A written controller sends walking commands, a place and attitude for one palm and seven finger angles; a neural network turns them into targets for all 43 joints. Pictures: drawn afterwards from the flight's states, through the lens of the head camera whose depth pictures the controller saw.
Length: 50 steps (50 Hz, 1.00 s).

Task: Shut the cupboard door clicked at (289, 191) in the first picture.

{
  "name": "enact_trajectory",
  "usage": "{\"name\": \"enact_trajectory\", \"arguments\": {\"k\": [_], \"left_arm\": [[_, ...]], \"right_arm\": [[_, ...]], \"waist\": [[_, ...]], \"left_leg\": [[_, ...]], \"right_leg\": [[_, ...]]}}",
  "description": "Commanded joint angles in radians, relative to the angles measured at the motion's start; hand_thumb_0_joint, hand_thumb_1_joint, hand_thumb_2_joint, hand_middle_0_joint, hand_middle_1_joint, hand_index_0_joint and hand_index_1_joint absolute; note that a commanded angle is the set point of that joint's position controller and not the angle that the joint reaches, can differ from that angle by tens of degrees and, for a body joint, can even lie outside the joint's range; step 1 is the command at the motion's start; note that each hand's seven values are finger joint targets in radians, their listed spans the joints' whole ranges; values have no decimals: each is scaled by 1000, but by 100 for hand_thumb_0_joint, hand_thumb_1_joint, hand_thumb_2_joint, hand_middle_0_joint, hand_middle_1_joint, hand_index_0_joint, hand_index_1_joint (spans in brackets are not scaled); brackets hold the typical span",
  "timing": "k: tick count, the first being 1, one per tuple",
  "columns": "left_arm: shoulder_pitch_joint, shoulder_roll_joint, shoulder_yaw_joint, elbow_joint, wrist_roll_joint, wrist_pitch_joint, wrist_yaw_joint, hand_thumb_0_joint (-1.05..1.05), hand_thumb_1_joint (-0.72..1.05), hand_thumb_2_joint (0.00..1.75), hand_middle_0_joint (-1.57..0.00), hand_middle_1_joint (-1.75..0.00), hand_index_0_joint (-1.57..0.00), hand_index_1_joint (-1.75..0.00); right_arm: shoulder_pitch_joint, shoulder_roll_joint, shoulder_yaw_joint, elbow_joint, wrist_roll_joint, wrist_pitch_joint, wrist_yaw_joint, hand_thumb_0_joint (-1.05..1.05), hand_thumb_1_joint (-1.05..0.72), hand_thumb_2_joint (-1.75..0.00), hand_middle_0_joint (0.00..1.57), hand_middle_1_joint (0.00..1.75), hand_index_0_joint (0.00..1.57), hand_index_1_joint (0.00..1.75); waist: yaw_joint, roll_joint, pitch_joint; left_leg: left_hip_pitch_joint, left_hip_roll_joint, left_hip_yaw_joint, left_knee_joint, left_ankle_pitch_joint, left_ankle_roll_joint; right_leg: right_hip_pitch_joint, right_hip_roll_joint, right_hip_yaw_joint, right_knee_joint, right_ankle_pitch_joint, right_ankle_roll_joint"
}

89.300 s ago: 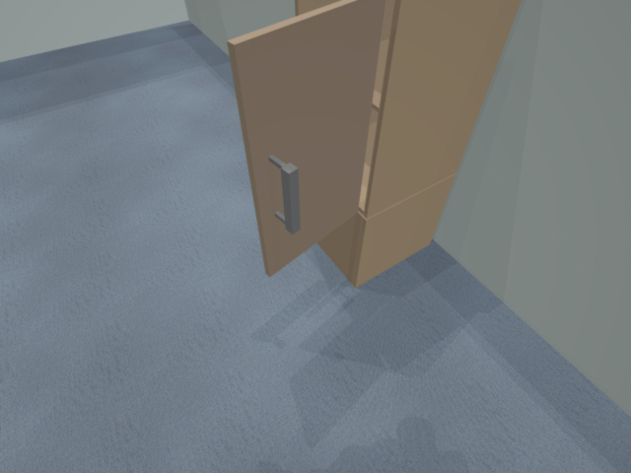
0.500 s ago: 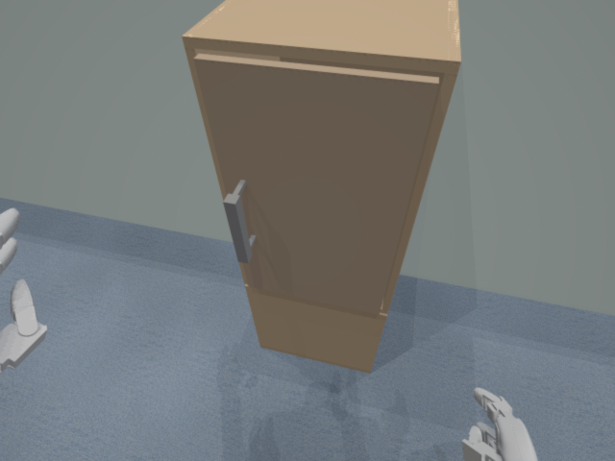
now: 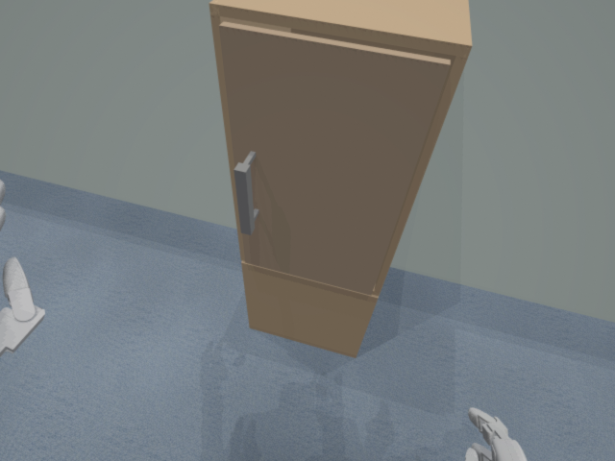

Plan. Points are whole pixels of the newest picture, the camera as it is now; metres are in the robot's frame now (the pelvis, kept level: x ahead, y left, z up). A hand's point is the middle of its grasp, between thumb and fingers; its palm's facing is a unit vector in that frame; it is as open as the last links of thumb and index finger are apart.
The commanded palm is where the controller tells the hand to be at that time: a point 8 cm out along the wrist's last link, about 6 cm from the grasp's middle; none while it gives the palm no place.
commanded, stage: step back with the hand held close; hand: left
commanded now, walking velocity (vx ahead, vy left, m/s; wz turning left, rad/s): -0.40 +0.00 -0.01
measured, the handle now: (249, 194) +0.61 +0.15 -0.04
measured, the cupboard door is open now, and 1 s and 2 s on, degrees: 0 0 0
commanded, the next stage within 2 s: stop stepping back and stand still in 0.60 s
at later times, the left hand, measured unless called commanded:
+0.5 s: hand (7, 405) +0.13 +0.23 +0.19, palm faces +0.36 -0.79 -0.50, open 7.4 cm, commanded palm +0.07 +0.28 +0.19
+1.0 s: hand out of the picture +0.03 +0.26 +0.18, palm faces +0.45 -0.81 -0.38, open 7.4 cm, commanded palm -0.03 +0.30 +0.19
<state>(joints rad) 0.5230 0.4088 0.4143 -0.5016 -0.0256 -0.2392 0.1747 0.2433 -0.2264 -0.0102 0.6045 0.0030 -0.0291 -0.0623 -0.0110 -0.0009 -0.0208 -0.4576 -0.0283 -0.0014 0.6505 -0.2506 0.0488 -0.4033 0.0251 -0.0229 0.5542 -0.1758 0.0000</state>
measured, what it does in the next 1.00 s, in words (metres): walks backwards: right foot, then left foot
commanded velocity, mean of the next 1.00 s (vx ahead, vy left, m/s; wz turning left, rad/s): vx -0.19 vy -0.01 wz -0.02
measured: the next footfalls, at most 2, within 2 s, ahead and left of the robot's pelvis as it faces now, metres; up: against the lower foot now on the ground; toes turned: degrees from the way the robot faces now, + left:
right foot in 0.14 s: -0.02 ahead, -0.13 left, +0.00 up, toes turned +4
left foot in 0.62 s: -0.02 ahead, +0.11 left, +0.01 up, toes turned -1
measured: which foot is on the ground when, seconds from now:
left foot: down 0.00-0.44, up 0.46-0.60, down 0.62-1.00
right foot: down 0.00-0.06, up 0.08-0.12, down 0.14-0.68, up 0.70-0.80, down 0.82-1.00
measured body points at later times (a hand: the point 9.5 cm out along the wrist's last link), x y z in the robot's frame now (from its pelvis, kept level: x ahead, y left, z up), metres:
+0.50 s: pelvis -0.07 -0.02 +0.00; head -0.06 +0.01 +0.45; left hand +0.10 +0.27 +0.22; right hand +0.11 -0.25 -0.06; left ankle +0.03 +0.08 -0.70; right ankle -0.06 -0.13 -0.72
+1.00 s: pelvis -0.16 +0.00 +0.00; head -0.19 +0.02 +0.45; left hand +0.00 +0.30 +0.20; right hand -0.03 -0.23 -0.08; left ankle -0.07 +0.11 -0.72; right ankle -0.17 -0.13 -0.72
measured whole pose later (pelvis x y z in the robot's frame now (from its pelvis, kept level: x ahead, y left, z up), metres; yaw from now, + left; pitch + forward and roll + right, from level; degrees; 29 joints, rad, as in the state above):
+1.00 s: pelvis -0.16 +0.00 +0.00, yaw +1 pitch -1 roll -3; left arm 0.55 0.41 0.40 -0.52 -0.05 -0.19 0.17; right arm 0.27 -0.19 0.01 0.66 -0.01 -0.08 -0.07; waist -0.02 0.00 -0.05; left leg -0.44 0.03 -0.05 0.63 -0.25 -0.01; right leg -0.23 0.06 0.02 0.54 -0.30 -0.01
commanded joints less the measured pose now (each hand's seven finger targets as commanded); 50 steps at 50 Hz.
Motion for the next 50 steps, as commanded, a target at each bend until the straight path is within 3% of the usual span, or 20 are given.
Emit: {"name": "enact_trajectory", "arguments": {"k": [1, 3, 7, 10, 14, 16, 18, 20, 22, 23, 25, 28, 31, 32, 35, 37, 40, 42, 45, 50], "left_arm": [[-6, 219, 167, -223, -8, -79, 31, 0, 90, 90, -20, -30, -20, -30], [-10, 220, 199, -230, 4, -92, 23, 0, 90, 90, -20, -30, -20, -30], [-11, 198, 186, -209, -3, -91, -3, 0, 90, 90, -20, -30, -20, -30], [-12, 194, 171, -216, -14, -108, -18, 0, 90, 90, -20, -30, -20, -30], [-31, 200, 141, -292, -35, -114, -19, 0, 90, 90, -20, -30, -20, -30], [25, 216, 159, -301, -46, -98, -22, 0, 90, 90, -20, -30, -20, -30], [47, 241, 201, -291, -50, -88, -22, 0, 90, 90, -20, -30, -20, -30], [52, 289, 248, -296, -43, -84, -20, 0, 90, 90, -20, -30, -20, -30], [45, 270, 209, -238, -42, -72, -4, 0, 90, 90, -20, -30, -20, -30], [27, 260, 200, -209, -35, -56, 9, 0, 90, 90, -20, -30, -20, -30], [-26, 242, 173, -181, -24, -40, 12, 0, 90, 90, -20, -30, -20, -30], [-59, 207, 119, -141, -10, -28, 14, 0, 90, 90, -20, -30, -20, -30], [-69, 235, 131, -196, -18, -50, 7, 0, 90, 90, -20, -30, -20, -30], [-31, 233, 136, -187, -23, -55, 0, 0, 90, 90, -20, -30, -20, -30], [-46, 238, 169, -312, -21, -62, -16, 0, 90, 90, -20, -30, -20, -30], [20, 199, 167, -321, -26, -55, -14, 0, 90, 90, -20, -30, -20, -30], [51, 230, 204, -293, -15, -44, -4, 0, 90, 90, -20, -30, -20, -30], [-10, 201, 170, -251, -32, -44, 4, 0, 90, 90, -20, -30, -20, -30], [-31, 221, 162, -227, -38, -17, 18, 0, 90, 90, -20, -30, -20, -30], [-110, 199, 124, -150, -23, 12, 21, 0, 90, 90, -20, -30, -20, -30]], "right_arm": [[-111, -137, -44, -161, 2, -69, -21, 0, -90, -90, 20, 30, 20, 30], [-119, -153, -53, -164, -5, -87, -31, 0, -90, -90, 20, 30, 20, 30], [-121, -143, -60, -150, -17, -103, -26, 0, -90, -90, 20, 30, 20, 30], [-109, -139, -59, -114, -26, -124, -21, 0, -90, -90, 20, 30, 20, 30], [-115, -120, -56, -95, -18, -131, -15, 0, -90, -90, 20, 30, 20, 30], [-129, -114, -57, -112, -11, -121, -10, 0, -90, -90, 20, 30, 20, 30], [-156, -114, -53, -138, -8, -105, -11, 0, -90, -90, 20, 30, 20, 30], [-156, -110, -57, -159, -10, -87, -11, 0, -90, -90, 20, 30, 20, 30], [-134, -83, -59, -134, -9, -67, -7, 0, -90, -90, 20, 30, 20, 30], [-143, -79, -59, -122, -16, -53, -4, 0, -90, -90, 20, 30, 20, 30], [-148, -67, -46, -122, -25, -39, -9, 0, -90, -90, 20, 30, 20, 30], [-134, -75, -34, -108, -13, -30, -31, 0, -90, -90, 20, 30, 20, 30], [-127, -128, -63, -125, 12, -57, -43, 0, -90, -90, 20, 30, 20, 30], [-105, -133, -75, -132, 20, -66, -38, 0, -90, -90, 20, 30, 20, 30], [-130, -125, -67, -141, -16, -85, -27, 0, -90, -90, 20, 30, 20, 30], [-103, -119, -68, -148, -7, -110, -16, 0, -90, -90, 20, 30, 20, 30], [-87, -123, -50, -148, -3, -130, -11, 0, -90, -90, 20, 30, 20, 30], [-81, -101, -31, -129, -13, -129, -13, 0, -90, -90, 20, 30, 20, 30], [-84, -99, -39, -106, -8, -129, -20, 0, -90, -90, 20, 30, 20, 30], [-101, -102, -23, -98, -10, -102, -37, 0, -90, -90, 20, 30, 20, 30]], "waist": [[-4, 110, -86], [7, 238, -93], [12, 160, -76], [9, 164, -103], [13, 183, -316], [13, 157, -345], [12, 148, -254], [3, 55, -183], [-3, -106, -114], [4, -135, -94], [-6, -103, -43], [-17, -63, -23], [7, 102, -139], [7, 55, -194], [14, 264, -187], [16, 190, -186], [-2, 146, -123], [-18, 120, -55], [-17, -13, -129], [-26, -7, 51]], "left_leg": [[-122, 163, -196, -292, -251, 30], [-356, 287, -335, -480, -464, 87], [-295, 278, -294, -393, -284, 87], [-117, 242, -252, -341, -65, 63], [230, 220, -169, -230, 433, 25], [217, 220, -153, -232, 331, 22], [21, 216, -154, -266, 11, 26], [-71, 137, -108, -193, -240, -15], [89, 27, -27, 174, -138, -89], [58, 28, -47, 319, -149, -85], [-24, 48, -80, 324, -175, -74], [62, 41, -35, -73, -48, -64], [107, 190, -113, -261, 346, -2], [122, 202, -105, -238, 366, 5], [-104, 313, -227, -386, 145, 77], [-93, 306, -199, -339, -59, 77], [-108, 176, -110, -279, -338, 6], [70, 88, -49, -172, -179, -49], [279, 45, -22, -13, -88, -63], [215, 51, -55, -50, -191, -54]], "right_leg": [[172, -62, 113, -48, -172, -19], [397, 43, 58, 194, -82, 14], [361, 48, 91, 175, -72, 7], [273, 42, 89, 52, 7, 2], [191, 18, 87, 7, 96, 12], [204, 19, 84, 23, 34, 18], [256, 6, 110, 8, -9, 4], [193, -83, 230, -113, -152, -50], [-121, -318, 446, -329, -316, -164], [-135, -370, 452, -337, -174, -195], [-65, -339, 378, -273, 114, -186], [31, -196, 213, -128, 333, -89], [169, -22, 106, -1, 211, 29], [208, -3, 86, 2, 186, 38], [291, 45, 51, 256, -118, 40], [277, 28, 58, 218, -185, 27], [306, 8, 84, -49, -135, 5], [91, -80, 178, -199, -193, -66], [-35, -129, 236, -275, -360, -84], [-165, -103, 186, -272, -520, -79]]}}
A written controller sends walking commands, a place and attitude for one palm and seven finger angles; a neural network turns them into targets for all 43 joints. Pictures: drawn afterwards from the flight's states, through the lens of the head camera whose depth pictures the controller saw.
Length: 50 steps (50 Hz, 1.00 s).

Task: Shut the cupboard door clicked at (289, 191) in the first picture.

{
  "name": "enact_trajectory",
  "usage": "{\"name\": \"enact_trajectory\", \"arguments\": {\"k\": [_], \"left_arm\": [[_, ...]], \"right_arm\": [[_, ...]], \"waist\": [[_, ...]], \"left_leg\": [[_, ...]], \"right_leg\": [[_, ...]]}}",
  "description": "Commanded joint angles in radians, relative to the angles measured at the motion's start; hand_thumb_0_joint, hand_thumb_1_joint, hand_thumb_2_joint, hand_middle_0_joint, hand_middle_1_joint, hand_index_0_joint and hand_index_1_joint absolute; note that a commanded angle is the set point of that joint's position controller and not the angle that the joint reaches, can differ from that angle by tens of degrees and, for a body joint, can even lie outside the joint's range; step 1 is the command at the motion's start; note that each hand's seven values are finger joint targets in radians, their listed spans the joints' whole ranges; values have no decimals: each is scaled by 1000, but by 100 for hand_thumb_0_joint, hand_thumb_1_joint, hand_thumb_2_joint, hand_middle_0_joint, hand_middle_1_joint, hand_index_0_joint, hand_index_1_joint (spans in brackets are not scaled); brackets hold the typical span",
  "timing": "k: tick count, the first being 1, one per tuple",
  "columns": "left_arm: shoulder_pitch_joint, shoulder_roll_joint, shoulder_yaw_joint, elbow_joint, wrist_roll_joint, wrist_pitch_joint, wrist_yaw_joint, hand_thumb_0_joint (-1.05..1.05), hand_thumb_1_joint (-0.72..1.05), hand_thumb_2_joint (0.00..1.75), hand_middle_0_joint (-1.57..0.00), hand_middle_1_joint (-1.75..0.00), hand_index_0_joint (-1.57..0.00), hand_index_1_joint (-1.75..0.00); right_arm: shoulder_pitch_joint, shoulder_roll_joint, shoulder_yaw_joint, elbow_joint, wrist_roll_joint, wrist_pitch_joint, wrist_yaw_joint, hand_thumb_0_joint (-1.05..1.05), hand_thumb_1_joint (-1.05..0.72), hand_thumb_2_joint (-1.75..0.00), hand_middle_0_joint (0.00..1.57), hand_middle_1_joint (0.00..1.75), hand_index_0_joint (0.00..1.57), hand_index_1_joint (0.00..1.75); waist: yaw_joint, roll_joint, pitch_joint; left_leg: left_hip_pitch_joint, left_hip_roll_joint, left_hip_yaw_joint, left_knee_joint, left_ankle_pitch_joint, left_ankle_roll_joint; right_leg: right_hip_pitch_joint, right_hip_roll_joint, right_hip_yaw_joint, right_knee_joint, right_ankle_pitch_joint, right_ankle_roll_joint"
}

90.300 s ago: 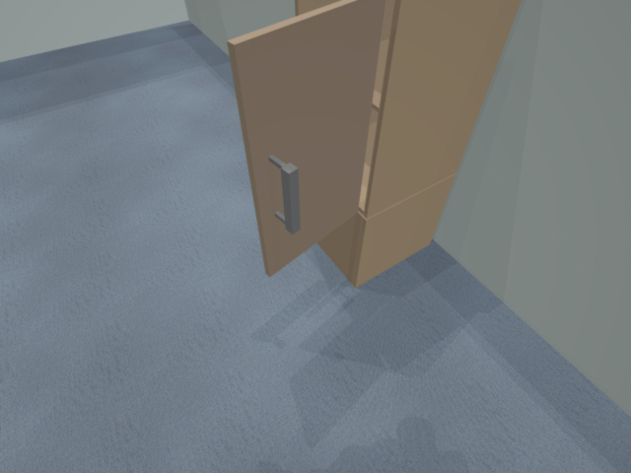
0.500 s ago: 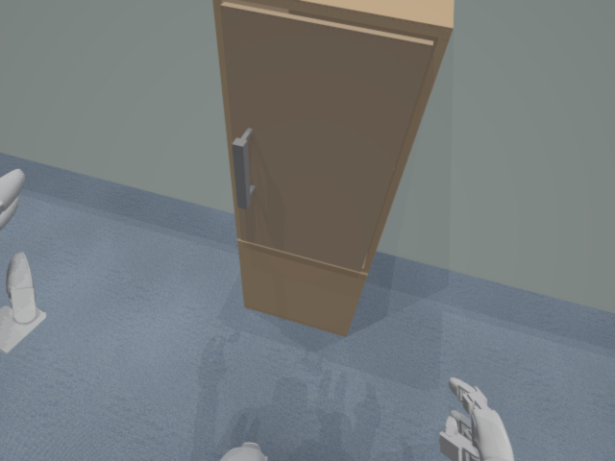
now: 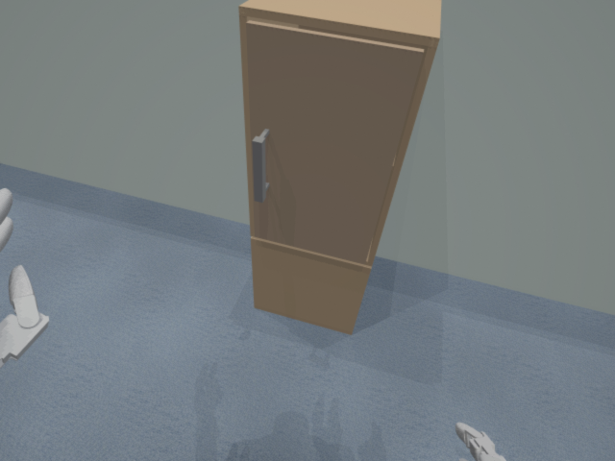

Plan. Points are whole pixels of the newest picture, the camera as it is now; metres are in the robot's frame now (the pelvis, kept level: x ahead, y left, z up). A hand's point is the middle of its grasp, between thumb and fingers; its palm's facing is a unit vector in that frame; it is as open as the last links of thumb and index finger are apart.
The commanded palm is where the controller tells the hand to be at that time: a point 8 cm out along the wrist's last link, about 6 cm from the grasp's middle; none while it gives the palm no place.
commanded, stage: stop stepping back and stand still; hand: left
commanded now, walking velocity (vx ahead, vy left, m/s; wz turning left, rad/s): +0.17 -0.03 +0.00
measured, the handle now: (262, 166) +0.78 +0.14 -0.05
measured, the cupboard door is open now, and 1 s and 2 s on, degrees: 0 0 0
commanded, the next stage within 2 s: let the arm hang, fingers relaxed in 1.24 s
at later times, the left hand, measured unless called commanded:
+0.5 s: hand out of the picture +0.17 +0.30 +0.17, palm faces +0.47 -0.80 -0.37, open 7.4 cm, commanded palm +0.11 +0.33 +0.19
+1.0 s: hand (19, 315) +0.21 +0.29 +0.17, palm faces +0.42 -0.80 -0.42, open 7.4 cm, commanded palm +0.15 +0.32 +0.19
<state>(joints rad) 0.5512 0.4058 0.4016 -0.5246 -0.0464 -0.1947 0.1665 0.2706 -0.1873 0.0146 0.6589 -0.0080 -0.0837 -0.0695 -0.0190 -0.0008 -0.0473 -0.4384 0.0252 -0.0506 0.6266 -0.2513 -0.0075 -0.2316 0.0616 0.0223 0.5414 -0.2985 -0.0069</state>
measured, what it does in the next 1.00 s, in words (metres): steps on the spot: left foot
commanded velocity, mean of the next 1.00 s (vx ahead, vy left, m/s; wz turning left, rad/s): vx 0.01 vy -0.01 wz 0.00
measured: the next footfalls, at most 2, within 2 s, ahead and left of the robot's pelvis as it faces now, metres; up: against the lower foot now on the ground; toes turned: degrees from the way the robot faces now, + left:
left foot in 0.44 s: +0.07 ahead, +0.13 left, +0.00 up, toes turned -2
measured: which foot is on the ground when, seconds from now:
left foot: down 0.00-0.28, up 0.30-0.42, down 0.44-1.00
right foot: down 0.00-1.00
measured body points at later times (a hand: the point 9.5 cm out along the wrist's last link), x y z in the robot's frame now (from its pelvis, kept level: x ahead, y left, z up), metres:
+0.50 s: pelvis -0.03 +0.03 +0.00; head -0.05 +0.05 +0.45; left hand +0.14 +0.34 +0.19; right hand +0.10 -0.22 -0.08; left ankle +0.03 +0.13 -0.73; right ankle -0.02 -0.09 -0.73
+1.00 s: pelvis +0.00 +0.03 +0.01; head +0.00 +0.03 +0.46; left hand +0.18 +0.33 +0.19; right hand +0.16 -0.21 -0.07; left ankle +0.03 +0.13 -0.73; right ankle -0.02 -0.09 -0.73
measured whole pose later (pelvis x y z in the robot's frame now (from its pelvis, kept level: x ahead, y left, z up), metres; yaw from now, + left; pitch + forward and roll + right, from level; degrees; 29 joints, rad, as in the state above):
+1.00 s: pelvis +0.00 +0.03 +0.01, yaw -1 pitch +0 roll -1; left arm 0.53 0.38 0.39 -0.43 -0.05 -0.18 0.16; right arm 0.21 -0.20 0.01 0.64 0.01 -0.08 -0.07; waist 0.01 0.01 -0.02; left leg -0.28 0.00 -0.01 0.48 -0.20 0.01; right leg -0.18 0.04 0.03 0.43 -0.26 -0.01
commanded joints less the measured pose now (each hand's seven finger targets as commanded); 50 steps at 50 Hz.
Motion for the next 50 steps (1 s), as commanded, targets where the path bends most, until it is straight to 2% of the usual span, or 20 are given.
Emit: {"name": "enact_trajectory", "arguments": {"k": [1, 3, 5, 6, 8, 10, 12, 13, 14, 15, 17, 19, 22, 23, 25, 26, 31, 36, 42, 50], "left_arm": [[-156, 186, 117, -112, 1, -32, 27, 0, 90, 90, -20, -30, -20, -30], [-169, 176, 109, -123, 2, -33, 22, 0, 90, 90, -20, -30, -20, -30], [-188, 196, 125, -179, 3, -43, 19, 0, 90, 90, -20, -30, -20, -30], [-170, 199, 134, -194, 6, -48, 20, 0, 90, 90, -20, -30, -20, -30], [-117, 183, 132, -181, 5, -47, 12, 0, 90, 90, -20, -30, -20, -30], [-50, 185, 136, -169, 7, -36, 9, 0, 90, 90, -20, -30, -20, -30], [-35, 190, 137, -176, 7, -37, 9, 0, 90, 90, -20, -30, -20, -30], [-35, 199, 144, -155, 2, -35, 9, 0, 90, 90, -20, -30, -20, -30], [-31, 186, 135, -147, -2, -25, 14, 0, 90, 90, -20, -30, -20, -30], [-51, 191, 147, -142, -2, -20, 21, 0, 90, 90, -20, -30, -20, -30], [-114, 169, 109, -113, 2, -25, 32, 0, 90, 90, -20, -30, -20, -30], [-151, 174, 105, -76, 9, -31, 36, 0, 90, 90, -20, -30, -20, -30], [-187, 180, 105, -115, 12, -51, 29, 0, 90, 90, -20, -30, -20, -30], [-169, 196, 121, -121, 5, -61, 23, 0, 90, 90, -20, -30, -20, -30], [-155, 185, 129, -156, 12, -61, 16, 0, 90, 90, -20, -30, -20, -30], [-166, 167, 110, -177, 23, -64, 16, 0, 90, 90, -20, -30, -20, -30], [-75, 159, 121, -140, 25, -65, 20, 0, 90, 90, -20, -30, -20, -30], [-24, 152, 122, -113, 4, -60, 18, 0, 90, 90, -20, -30, -20, -30], [-78, 166, 118, -121, -3, -53, 17, 0, 90, 90, -20, -30, -20, -30], [-57, 179, 130, -115, -6, -47, 15, 0, 90, 90, -20, -30, -20, -30]], "right_arm": [[-124, -138, -44, -151, 2, -46, -33, 0, -90, -90, 20, 30, 20, 30], [-127, -141, -42, -159, 2, -51, -35, 0, -90, -90, 20, 30, 20, 30], [-135, -148, -41, -163, 4, -71, -38, 0, -90, -90, 20, 30, 20, 30], [-134, -144, -40, -163, 0, -78, -37, 0, -90, -90, 20, 30, 20, 30], [-129, -131, -46, -161, -7, -84, -26, 0, -90, -90, 20, 30, 20, 30], [-125, -131, -47, -167, -2, -83, -13, 0, -90, -90, 20, 30, 20, 30], [-123, -118, -45, -170, -9, -67, -2, 0, -90, -90, 20, 30, 20, 30], [-117, -118, -53, -165, -10, -57, 3, 0, -90, -90, 20, 30, 20, 30], [-106, -126, -61, -154, -5, -45, 4, 0, -90, -90, 20, 30, 20, 30], [-110, -138, -64, -148, -7, -37, 6, 0, -90, -90, 20, 30, 20, 30], [-102, -123, -48, -147, 2, -30, 5, 0, -90, -90, 20, 30, 20, 30], [-115, -127, -43, -139, 4, -40, -12, 0, -90, -90, 20, 30, 20, 30], [-134, -154, -56, -160, 15, -68, -26, 0, -90, -90, 20, 30, 20, 30], [-127, -143, -50, -159, 21, -73, -24, 0, -90, -90, 20, 30, 20, 30], [-136, -143, -38, -161, 14, -82, -26, 0, -90, -90, 20, 30, 20, 30], [-140, -136, -35, -165, 13, -87, -26, 0, -90, -90, 20, 30, 20, 30], [-122, -130, -37, -167, 10, -105, -13, 0, -90, -90, 20, 30, 20, 30], [-119, -127, -42, -166, 11, -80, 1, 0, -90, -90, 20, 30, 20, 30], [-135, -129, -39, -167, 15, -64, -12, 0, -90, -90, 20, 30, 20, 30], [-147, -135, -46, -179, 21, -51, -14, 0, -90, -90, 20, 30, 20, 30]], "waist": [[-21, -8, 104], [-18, 76, 118], [-8, 246, 86], [2, 276, 49], [14, 254, -3], [17, 197, -25], [12, 95, -25], [10, -36, -26], [14, -127, -6], [13, -140, 22], [-8, -107, 59], [-7, -31, 70], [11, 38, 57], [8, 68, 22], [10, 229, 33], [11, 237, 39], [19, 148, -22], [10, 22, -40], [14, 69, -67], [19, 73, -71]], "left_leg": [[174, 4, -24, -49, -226, 5], [123, 35, -94, -185, -348, 21], [52, 116, -252, -462, -549, 33], [-4, 163, -303, -541, -600, 46], [-43, 161, -226, -519, -517, 48], [-36, 101, -97, -440, -428, 25], [3, 19, 14, -227, -257, 0], [71, -20, 53, -31, -154, -13], [81, -30, 37, 157, -95, -19], [58, -24, 20, 255, -77, -18], [60, 21, -9, 153, -101, 1], [176, 5, 26, -56, -54, 16], [188, 63, -50, -213, -30, 42], [184, 74, -74, -256, -148, 38], [79, 127, -186, -443, -367, 56], [22, 159, -216, -483, -428, 71], [7, 105, -101, -401, -298, 49], [121, 37, -17, -221, -34, 20], [204, 50, -15, -228, 141, 21], [223, 44, -3, -217, 197, 18]], "right_leg": [[-341, -127, 120, -233, -419, -71], [-292, -74, 68, -145, -393, -54], [-146, 22, -42, 65, -243, -4], [-41, 39, -60, 163, -178, 8], [83, 32, -70, 131, -136, 3], [149, 20, -79, -31, -117, -13], [90, -85, 52, -205, -135, -65], [-48, -187, 217, -304, -291, -112], [-161, -289, 359, -374, -400, -176], [-213, -335, 417, -398, -405, -212], [-198, -307, 283, -316, -304, -164], [-214, -205, 169, -248, -244, -87], [-115, -97, 108, -163, -55, -23], [-96, -92, 93, -156, -128, -14], [-6, -32, 8, -24, -76, 18], [42, -24, -7, 27, -34, 26], [150, -40, 2, -89, 42, 15], [48, -105, 104, -206, 67, -26], [47, -88, 72, -160, 199, -10], [61, -94, 74, -171, 260, -9]]}}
